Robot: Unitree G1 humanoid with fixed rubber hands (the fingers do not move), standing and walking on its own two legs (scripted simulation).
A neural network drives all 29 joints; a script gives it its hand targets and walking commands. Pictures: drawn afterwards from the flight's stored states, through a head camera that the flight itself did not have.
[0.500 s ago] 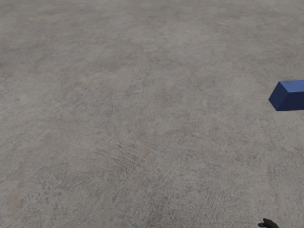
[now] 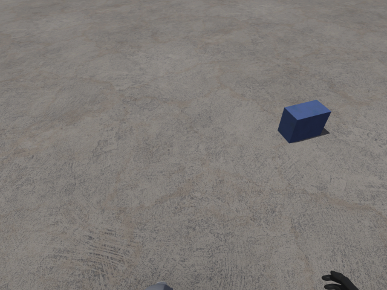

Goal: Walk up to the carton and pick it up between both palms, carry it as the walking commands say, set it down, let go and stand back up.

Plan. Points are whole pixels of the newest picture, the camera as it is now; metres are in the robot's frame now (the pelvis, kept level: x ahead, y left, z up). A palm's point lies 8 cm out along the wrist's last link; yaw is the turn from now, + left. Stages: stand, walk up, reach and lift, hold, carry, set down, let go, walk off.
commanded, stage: walk up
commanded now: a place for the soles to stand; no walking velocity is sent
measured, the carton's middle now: (302, 121) +1.41 -0.71 -0.65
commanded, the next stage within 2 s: none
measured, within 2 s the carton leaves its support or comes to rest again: neither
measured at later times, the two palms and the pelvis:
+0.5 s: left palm (144, 156) +0.50 +0.18 -0.04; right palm out of the picture +0.13 -0.37 -0.09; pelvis +0.23 -0.05 -0.01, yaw -18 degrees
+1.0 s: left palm (156, 145) +0.62 +0.17 -0.10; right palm (380, 179) +0.44 -0.47 -0.05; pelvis +0.43 -0.11 -0.03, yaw -25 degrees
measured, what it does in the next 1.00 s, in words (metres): walks ahead, turning right: left foot, then right foot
